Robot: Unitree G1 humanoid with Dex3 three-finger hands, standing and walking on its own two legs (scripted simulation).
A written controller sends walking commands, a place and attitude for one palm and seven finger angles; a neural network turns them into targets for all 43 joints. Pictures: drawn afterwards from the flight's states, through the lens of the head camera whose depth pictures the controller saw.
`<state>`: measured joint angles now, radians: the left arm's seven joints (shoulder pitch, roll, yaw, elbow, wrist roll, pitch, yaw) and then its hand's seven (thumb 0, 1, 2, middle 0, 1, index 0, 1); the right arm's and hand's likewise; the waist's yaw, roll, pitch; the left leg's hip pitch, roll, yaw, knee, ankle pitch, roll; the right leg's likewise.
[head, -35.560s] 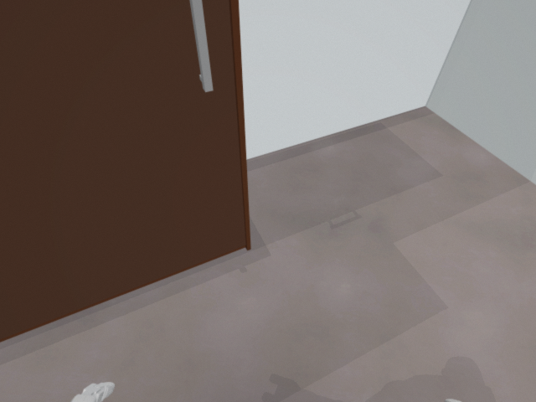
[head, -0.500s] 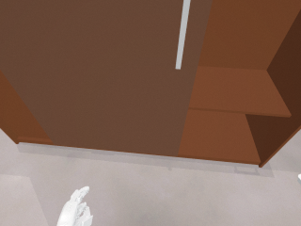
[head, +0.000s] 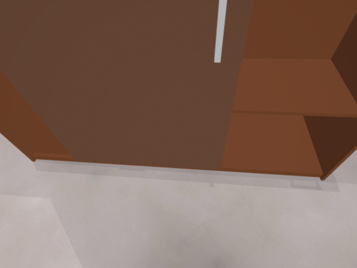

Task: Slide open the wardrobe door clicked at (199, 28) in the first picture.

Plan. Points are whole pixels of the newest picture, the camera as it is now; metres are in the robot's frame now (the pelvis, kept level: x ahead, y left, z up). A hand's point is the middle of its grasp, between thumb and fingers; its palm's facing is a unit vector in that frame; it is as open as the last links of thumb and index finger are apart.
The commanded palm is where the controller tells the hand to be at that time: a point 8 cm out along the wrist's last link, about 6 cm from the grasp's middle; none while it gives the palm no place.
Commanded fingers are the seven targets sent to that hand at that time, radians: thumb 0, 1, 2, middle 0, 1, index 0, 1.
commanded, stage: let the arm hang, fingers relaxed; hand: right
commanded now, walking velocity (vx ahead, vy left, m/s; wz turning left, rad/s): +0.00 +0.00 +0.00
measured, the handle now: (221, 15) +0.72 -0.07 +0.20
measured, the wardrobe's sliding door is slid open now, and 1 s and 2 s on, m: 0.60 0.60 0.60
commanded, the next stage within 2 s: look to check the result in 0.72 s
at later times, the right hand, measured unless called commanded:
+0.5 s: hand out of the picture +0.09 -0.24 -0.15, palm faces -0.02 +0.95 -0.30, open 7.4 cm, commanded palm none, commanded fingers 0.00 -0.90 -0.90 0.20 0.30 0.20 0.30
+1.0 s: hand out of the picture +0.13 -0.24 -0.14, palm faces -0.03 +0.95 -0.32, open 7.4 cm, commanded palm none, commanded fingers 0.00 -0.90 -0.90 0.20 0.30 0.20 0.30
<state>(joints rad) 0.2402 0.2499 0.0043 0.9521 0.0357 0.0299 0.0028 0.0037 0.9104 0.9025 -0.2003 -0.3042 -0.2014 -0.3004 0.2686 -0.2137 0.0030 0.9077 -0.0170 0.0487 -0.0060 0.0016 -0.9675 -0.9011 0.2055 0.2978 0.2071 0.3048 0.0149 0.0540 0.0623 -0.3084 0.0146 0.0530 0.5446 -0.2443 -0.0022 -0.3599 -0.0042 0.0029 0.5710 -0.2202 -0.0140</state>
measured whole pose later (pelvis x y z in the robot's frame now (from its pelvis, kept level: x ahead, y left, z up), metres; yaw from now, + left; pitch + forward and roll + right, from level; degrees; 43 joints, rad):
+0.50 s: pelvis +0.02 -0.01 +0.01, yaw +1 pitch +0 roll +0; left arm 0.19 0.25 0.02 1.07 0.03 0.00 0.00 0.00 0.91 0.90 -0.20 -0.30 -0.20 -0.30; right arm 0.16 -0.28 -0.02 1.07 -0.01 -0.01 0.00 0.00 -0.90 -0.90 0.20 0.30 0.20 0.30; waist 0.00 -0.02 0.03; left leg -0.23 0.03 0.03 0.43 -0.21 -0.02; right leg -0.27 0.01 -0.02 0.45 -0.19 -0.03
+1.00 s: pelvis +0.05 +0.00 +0.02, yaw +1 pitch +0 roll +0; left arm 0.08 0.33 0.01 1.10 0.02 -0.01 0.01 0.00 0.91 0.90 -0.20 -0.30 -0.20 -0.30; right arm 0.10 -0.32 -0.01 1.12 -0.01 -0.02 0.00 0.00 -0.90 -0.90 0.20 0.30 0.20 0.30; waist 0.00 -0.01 0.04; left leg -0.13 0.02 0.03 0.34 -0.21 -0.01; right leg -0.16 0.00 -0.02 0.34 -0.18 -0.01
